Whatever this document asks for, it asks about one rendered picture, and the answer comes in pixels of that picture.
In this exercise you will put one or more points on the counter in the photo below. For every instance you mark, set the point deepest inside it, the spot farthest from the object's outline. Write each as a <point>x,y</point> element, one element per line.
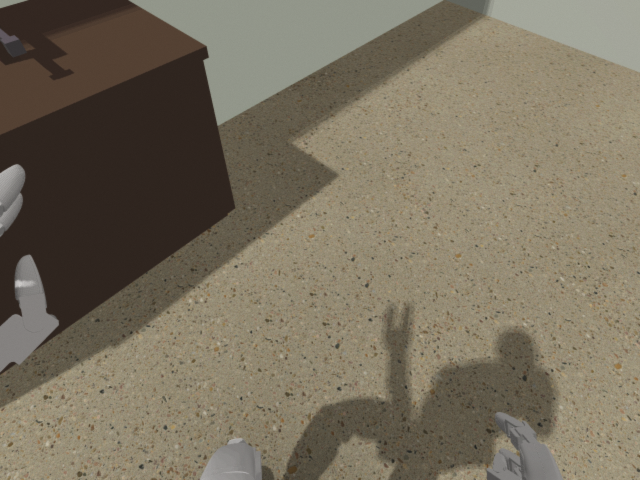
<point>110,115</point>

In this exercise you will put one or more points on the robot left hand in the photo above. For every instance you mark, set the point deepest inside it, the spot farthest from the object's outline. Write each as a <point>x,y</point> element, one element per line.
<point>20,336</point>

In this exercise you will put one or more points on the tap lever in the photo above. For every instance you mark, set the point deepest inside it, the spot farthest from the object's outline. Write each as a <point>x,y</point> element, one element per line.
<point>12,44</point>

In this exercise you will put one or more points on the left robot thigh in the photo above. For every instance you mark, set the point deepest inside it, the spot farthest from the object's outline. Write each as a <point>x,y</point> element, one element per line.
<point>237,461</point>

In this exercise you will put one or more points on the robot right hand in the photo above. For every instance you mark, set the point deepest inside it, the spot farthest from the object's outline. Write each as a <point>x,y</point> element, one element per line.
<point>536,462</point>

